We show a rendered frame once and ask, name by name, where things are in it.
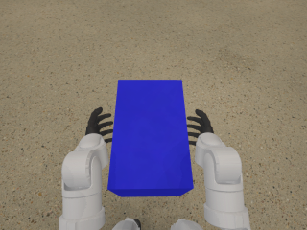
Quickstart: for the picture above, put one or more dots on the robot left forearm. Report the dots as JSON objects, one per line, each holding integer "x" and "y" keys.
{"x": 81, "y": 185}

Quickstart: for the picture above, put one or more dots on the robot right forearm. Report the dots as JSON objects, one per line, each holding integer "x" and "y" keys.
{"x": 223, "y": 180}

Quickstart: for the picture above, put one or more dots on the right robot hand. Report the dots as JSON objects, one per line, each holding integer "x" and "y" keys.
{"x": 205, "y": 125}

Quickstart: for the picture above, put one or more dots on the left robot hand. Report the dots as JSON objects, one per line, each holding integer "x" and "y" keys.
{"x": 93, "y": 125}

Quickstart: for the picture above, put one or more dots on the carton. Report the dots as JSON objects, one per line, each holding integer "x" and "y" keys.
{"x": 150, "y": 154}

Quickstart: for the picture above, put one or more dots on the robot left shin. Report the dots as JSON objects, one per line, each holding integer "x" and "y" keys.
{"x": 131, "y": 219}

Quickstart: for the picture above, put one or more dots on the robot left thigh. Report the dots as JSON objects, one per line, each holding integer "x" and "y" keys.
{"x": 126, "y": 225}

